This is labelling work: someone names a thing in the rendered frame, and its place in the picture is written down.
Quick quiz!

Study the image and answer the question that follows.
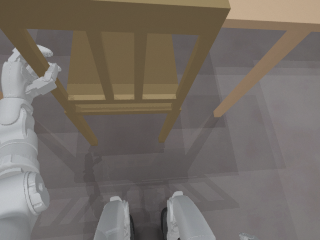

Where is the right robot thigh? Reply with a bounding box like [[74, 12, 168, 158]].
[[167, 195, 216, 240]]

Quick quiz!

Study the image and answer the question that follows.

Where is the table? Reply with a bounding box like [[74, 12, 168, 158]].
[[0, 0, 320, 118]]

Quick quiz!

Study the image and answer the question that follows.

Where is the robot left hand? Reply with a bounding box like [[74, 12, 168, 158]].
[[1, 45, 62, 104]]

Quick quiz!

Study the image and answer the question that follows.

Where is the left robot upper arm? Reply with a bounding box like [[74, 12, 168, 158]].
[[0, 171, 50, 240]]

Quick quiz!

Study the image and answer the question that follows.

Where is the robot left forearm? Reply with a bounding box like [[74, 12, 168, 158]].
[[0, 97, 40, 179]]

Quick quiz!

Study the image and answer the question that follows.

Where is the chair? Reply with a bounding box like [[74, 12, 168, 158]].
[[0, 0, 231, 146]]

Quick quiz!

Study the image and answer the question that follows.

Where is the left robot shin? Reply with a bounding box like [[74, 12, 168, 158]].
[[103, 196, 131, 240]]

